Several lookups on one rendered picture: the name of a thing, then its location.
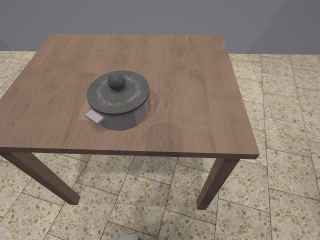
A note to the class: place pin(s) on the pot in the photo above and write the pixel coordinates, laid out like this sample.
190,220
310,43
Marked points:
119,122

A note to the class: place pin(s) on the knob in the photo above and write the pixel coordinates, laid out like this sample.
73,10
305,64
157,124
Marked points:
116,81

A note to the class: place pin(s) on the lid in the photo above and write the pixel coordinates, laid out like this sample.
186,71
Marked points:
111,102

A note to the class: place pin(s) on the table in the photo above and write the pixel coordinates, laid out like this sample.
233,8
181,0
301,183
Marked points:
195,107

